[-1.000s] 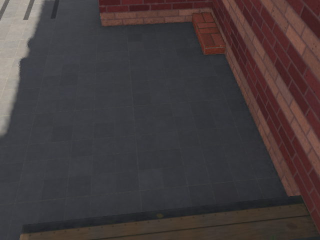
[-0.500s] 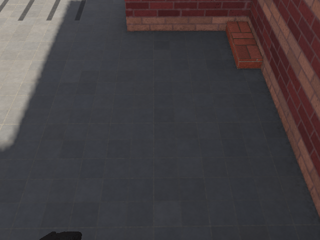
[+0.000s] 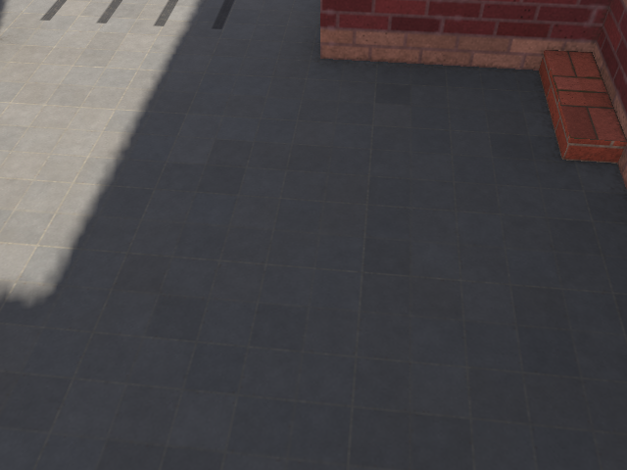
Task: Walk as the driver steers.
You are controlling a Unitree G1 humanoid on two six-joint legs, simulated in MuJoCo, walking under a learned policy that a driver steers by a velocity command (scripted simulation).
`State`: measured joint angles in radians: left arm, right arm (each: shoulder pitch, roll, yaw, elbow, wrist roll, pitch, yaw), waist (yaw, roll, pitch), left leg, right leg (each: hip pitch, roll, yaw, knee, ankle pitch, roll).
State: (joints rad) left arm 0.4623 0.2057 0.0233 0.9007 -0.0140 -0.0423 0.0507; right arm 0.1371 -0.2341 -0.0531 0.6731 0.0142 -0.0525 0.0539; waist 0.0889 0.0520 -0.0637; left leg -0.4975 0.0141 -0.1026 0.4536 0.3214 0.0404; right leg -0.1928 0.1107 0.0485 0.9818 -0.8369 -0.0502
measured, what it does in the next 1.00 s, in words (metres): goes down, turning left: left foot 0.15 m lower, then right foot 0.15 m lower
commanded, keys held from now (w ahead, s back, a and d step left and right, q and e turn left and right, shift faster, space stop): w+q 0.34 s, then w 0.66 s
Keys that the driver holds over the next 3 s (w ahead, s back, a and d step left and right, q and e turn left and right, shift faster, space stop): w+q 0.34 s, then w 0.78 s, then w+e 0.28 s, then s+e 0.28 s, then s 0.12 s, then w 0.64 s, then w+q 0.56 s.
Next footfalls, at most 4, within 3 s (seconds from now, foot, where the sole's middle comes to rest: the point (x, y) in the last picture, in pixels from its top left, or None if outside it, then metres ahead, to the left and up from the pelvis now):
0.04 left None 0.15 0.11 -0.83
0.54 right None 0.49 -0.05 -0.98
0.98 left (269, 420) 0.72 0.22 -0.98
1.52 right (344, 320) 1.05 0.04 -0.98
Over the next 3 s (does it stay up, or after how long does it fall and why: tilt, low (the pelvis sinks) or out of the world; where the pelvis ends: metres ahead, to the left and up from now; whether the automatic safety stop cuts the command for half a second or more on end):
stays up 1.34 0.14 -0.22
